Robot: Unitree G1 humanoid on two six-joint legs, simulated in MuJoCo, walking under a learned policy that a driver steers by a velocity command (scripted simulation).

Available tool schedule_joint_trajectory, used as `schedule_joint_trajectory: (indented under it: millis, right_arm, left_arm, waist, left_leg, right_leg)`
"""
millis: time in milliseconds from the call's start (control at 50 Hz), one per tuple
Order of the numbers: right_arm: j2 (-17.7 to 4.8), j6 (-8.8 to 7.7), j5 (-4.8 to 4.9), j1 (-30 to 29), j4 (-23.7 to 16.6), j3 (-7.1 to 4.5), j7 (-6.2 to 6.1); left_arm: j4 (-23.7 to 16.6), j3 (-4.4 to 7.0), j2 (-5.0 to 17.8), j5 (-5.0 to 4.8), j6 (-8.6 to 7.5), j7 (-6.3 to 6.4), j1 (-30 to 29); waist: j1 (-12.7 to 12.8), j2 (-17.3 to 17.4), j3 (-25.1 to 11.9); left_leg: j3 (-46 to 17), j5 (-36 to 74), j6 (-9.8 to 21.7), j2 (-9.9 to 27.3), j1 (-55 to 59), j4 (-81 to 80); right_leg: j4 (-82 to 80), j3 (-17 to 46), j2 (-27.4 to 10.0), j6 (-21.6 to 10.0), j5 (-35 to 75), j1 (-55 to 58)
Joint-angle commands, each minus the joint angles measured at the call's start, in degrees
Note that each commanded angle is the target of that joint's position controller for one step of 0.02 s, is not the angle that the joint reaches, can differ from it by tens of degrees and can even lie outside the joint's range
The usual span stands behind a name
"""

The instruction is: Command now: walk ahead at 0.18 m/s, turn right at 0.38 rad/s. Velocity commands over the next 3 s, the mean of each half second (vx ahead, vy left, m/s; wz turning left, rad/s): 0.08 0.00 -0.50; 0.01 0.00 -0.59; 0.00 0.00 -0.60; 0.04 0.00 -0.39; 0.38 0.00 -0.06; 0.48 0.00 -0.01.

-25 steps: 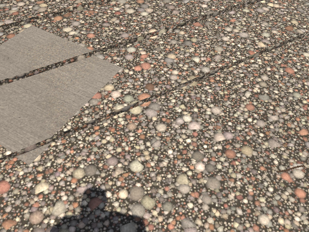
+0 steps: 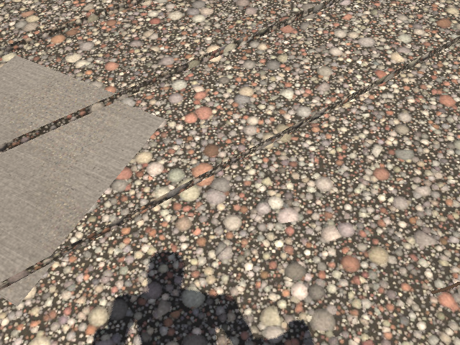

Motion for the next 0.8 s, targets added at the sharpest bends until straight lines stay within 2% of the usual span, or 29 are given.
schedule_joint_trajectory:
  millis: [20, 60, 160, 200, 240, 260, 280, 300, 320, 340, 360, 380, 420, 460, 540, 600, 640, 660, 680, 700, 720, 740, 760, 780, 800]
  right_arm:
    - [-3.38, 0.98, -0.35, 5.78, -2.17, -1.09, -0.85]
    - [-3.36, 1.52, -0.26, 2.25, -3.12, -1.07, -0.83]
    - [-3.96, 1.83, 0.43, -5.71, -5.64, -1.09, -0.38]
    - [-4.68, 1.22, 0.62, -6.36, -6.10, -1.29, -0.05]
    - [-5.09, 0.33, 0.79, -3.53, -5.54, -1.61, 0.37]
    - [-5.67, -0.12, 0.69, -1.33, -4.90, -1.87, 0.48]
    - [-8.95, -0.15, -0.21, 0.67, -4.92, -2.58, 0.15]
    - [-12.83, 0.83, -1.48, -1.26, -5.30, -3.34, -0.19]
    - [-9.28, 1.06, -1.73, 0.67, -5.49, -2.83, -0.07]
    - [-6.59, 1.07, -1.32, -0.73, -6.30, -1.95, -0.15]
    - [-5.23, 1.29, -0.83, -3.17, -6.69, -1.61, -0.16]
    - [-4.85, 1.59, -0.22, -4.66, -6.90, -1.46, -0.25]
    - [-5.68, 2.24, -0.36, -5.13, -6.56, -1.49, -0.51]
    - [-6.43, 2.78, -0.56, -3.92, -6.12, -1.83, -0.97]
    - [-8.95, 3.28, -0.08, -3.52, -5.83, -2.75, -1.04]
    - [-10.29, 3.28, 0.77, -2.92, -5.28, -3.20, -0.51]
    - [-10.55, 3.31, 1.85, -3.80, -4.87, -3.29, -0.35]
    - [-9.19, 3.29, 2.11, -2.14, -3.96, -3.02, -0.23]
    - [-6.50, 3.29, 1.07, 0.64, -3.11, -2.44, 0.17]
    - [-3.17, 3.25, -2.10, -0.10, -5.94, -1.14, 0.54]
    - [-5.97, 2.77, -0.87, -6.35, -7.85, -2.00, -0.10]
    - [-7.69, 2.92, 0.64, -7.49, -7.69, -2.66, -0.51]
    - [-7.80, 3.22, 0.72, -5.95, -6.70, -2.99, -0.94]
    - [-7.87, 3.59, 0.27, -4.67, -5.44, -3.22, -1.40]
    - [-7.83, 3.65, -0.13, -3.49, -5.29, -3.32, -1.48]
  left_arm:
    - [-4.44, 2.85, 10.42, -0.50, -0.13, 1.23, -2.65]
    - [-4.23, 3.00, 10.73, -1.12, 0.76, 1.91, -1.82]
    - [-3.89, 3.34, 11.35, -1.32, 2.60, 2.93, -0.10]
    - [-4.28, 3.40, 11.28, -1.27, 3.28, 3.11, -0.24]
    - [-5.35, 3.18, 10.68, -1.71, 3.82, 3.40, -2.23]
    - [-5.93, 2.85, 9.72, -1.93, 4.07, 3.60, -2.67]
    - [-6.55, 1.96, 6.92, -1.26, 4.13, 3.66, -0.79]
    - [-7.35, 1.61, 4.87, -1.42, 3.80, 3.55, 3.90]
    - [-6.82, 2.72, 10.01, -0.87, 3.36, 3.40, 4.26]
    - [-6.15, 3.92, 12.90, -1.29, 3.62, 3.20, 4.31]
    - [-5.25, 4.26, 12.58, -1.54, 4.46, 3.39, 4.34]
    - [-5.26, 4.25, 11.87, -1.45, 5.30, 3.61, 4.01]
    - [-6.39, 3.45, 8.84, -1.74, 6.14, 3.24, 2.61]
    - [-8.25, 2.81, 7.14, -1.94, 6.12, 2.96, 0.02]
    - [-10.64, 2.07, 6.30, -1.54, 5.94, 1.89, -2.59]
    - [-11.15, 2.60, 7.71, -1.51, 6.31, 1.00, -1.96]
    - [-10.24, 3.02, 7.58, -1.35, 6.52, 0.47, 1.05]
    - [-9.29, 3.54, 8.25, -1.15, 6.56, 0.62, 3.24]
    - [-9.22, 4.64, 11.64, -1.08, 6.47, 1.24, 4.97]
    - [-11.22, 5.59, 18.04, -0.92, 6.34, 2.21, 4.63]
    - [-11.91, 5.22, 17.11, 1.64, 4.94, 1.47, 6.09]
    - [-11.67, 4.69, 15.66, 1.81, 3.80, 1.26, 3.58]
    - [-11.71, 4.33, 13.92, 0.54, 3.32, 1.62, -0.05]
    - [-12.11, 3.57, 11.83, -0.55, 3.37, 2.01, -2.26]
    - [-12.39, 3.21, 11.40, -0.85, 3.50, 2.40, -3.47]
  waist:
    - [-3.22, -5.90, -11.21]
    - [-2.28, -6.09, -11.01]
    - [0.12, -7.77, -8.34]
    - [0.16, -8.74, -8.24]
    - [-2.01, -9.31, -8.80]
    - [-3.16, -8.73, -9.08]
    - [-2.28, -3.00, -12.33]
    - [1.91, 12.71, -11.68]
    - [-0.47, 13.28, -13.38]
    - [-0.28, 8.71, -12.65]
    - [0.53, 5.99, -11.09]
    - [0.66, 5.65, -9.82]
    - [0.38, 6.77, -7.77]
    - [-0.99, 8.47, -7.96]
    - [-2.33, 9.64, -10.06]
    - [-2.15, 10.05, -9.66]
    - [0.05, 9.05, -9.20]
    - [0.60, 7.12, -9.26]
    - [0.11, -2.84, -8.75]
    - [-1.67, -21.50, -8.03]
    - [3.85, -16.63, -11.95]
    - [2.30, -11.23, -9.03]
    - [0.27, -8.88, -7.38]
    - [-0.57, -8.17, -7.14]
    - [-1.40, -8.88, -7.27]
  left_leg:
    - [-0.85, 5.68, -1.09, -0.48, 3.56, -5.39]
    - [-1.45, 10.21, -1.32, -1.25, 4.34, -10.28]
    - [-3.30, 10.71, -1.58, -3.31, 5.72, -20.64]
    - [-3.58, 7.40, -1.29, -4.42, 7.65, -24.42]
    - [-3.08, 9.77, -0.13, -4.75, 12.95, -33.03]
    - [-2.98, 16.62, 1.10, -3.06, 18.31, -39.67]
    - [-9.21, 25.09, 4.69, 6.58, 27.18, -39.63]
    - [-21.77, 41.36, 13.97, 17.56, 33.42, -39.28]
    - [-27.17, 45.24, 19.78, 22.67, 33.15, -39.80]
    - [-22.04, 43.64, 19.15, 20.23, 31.76, -39.16]
    - [-16.14, 40.00, 16.53, 16.19, 29.97, -38.66]
    - [-12.94, 35.82, 14.93, 14.18, 28.55, -39.01]
    - [-7.47, 33.72, 14.54, 11.42, 24.70, -40.81]
    - [-4.94, 32.73, 15.21, 11.32, 26.04, -41.70]
    - [-1.63, 31.73, 15.62, 13.34, 25.89, -41.62]
    - [-0.93, 28.45, 14.81, 14.88, 25.67, -40.51]
    - [1.02, 24.36, 12.09, 14.35, 23.64, -37.00]
    - [3.16, 19.94, 9.13, 12.68, 20.50, -32.98]
    - [8.68, 9.76, 3.89, 8.52, 11.67, -22.14]
    - [11.12, -16.64, -1.69, 0.24, -4.89, -4.53]
    - [1.62, -18.05, -1.24, -1.97, -6.76, 4.46]
    - [-0.33, -12.97, -0.18, -0.81, -7.04, 7.28]
    - [-0.95, -7.38, 0.32, -0.08, -7.43, 6.31]
    - [-1.30, -4.18, 0.02, 0.34, -6.68, 5.60]
    - [-1.09, -1.33, -0.49, -0.31, -4.56, 6.06]
  right_leg:
    - [-4.32, 11.83, -14.71, -10.59, 34.95, 4.76]
    - [-4.25, 12.33, -13.37, -9.00, 26.77, 3.74]
    - [-3.57, 18.50, -12.52, -7.75, 7.22, 3.92]
    - [-1.25, 21.70, -12.30, -7.65, 7.07, 5.32]
    - [2.45, 24.11, -10.81, -6.05, 9.02, 6.32]
    - [5.17, 23.72, -8.70, -3.93, 7.36, 4.92]
    - [13.16, 20.06, -5.51, -0.92, -3.78, -0.23]
    - [23.10, 9.09, 3.58, 2.83, -27.10, -13.09]
    - [36.38, 6.73, 1.30, 5.73, -33.39, -16.96]
    - [43.11, 7.16, -0.62, 7.18, -29.84, -17.32]
    - [45.85, 6.35, -1.73, 8.49, -26.36, -17.56]
    - [47.06, 5.86, -2.53, 9.36, -23.46, -18.25]
    - [45.60, 2.91, -3.00, 10.36, -19.44, -16.56]
    - [40.09, 0.91, -3.80, 10.77, -17.55, -16.01]
    - [27.83, -1.39, -6.00, 9.56, -16.09, -8.20]
    - [20.10, -3.29, -5.67, 7.54, -14.76, -3.67]
    - [9.68, -5.20, -4.38, 4.89, -8.22, 2.33]
    - [4.72, -4.80, -3.12, 3.03, -4.56, 7.71]
    - [-0.07, 4.62, -8.61, -0.06, 7.56, 15.40]
    - [0.31, 24.84, -23.59, -8.90, 28.61, 20.80]
    - [-3.23, 29.73, -26.76, -16.08, 21.74, 15.42]
    - [-4.19, 25.02, -23.10, -13.55, 14.58, 13.20]
    - [-3.96, 21.35, -19.78, -9.91, 9.29, 11.86]
    - [-3.68, 19.29, -17.89, -7.77, 7.61, 11.05]
    - [-3.57, 18.04, -16.54, -7.32, 8.99, 9.13]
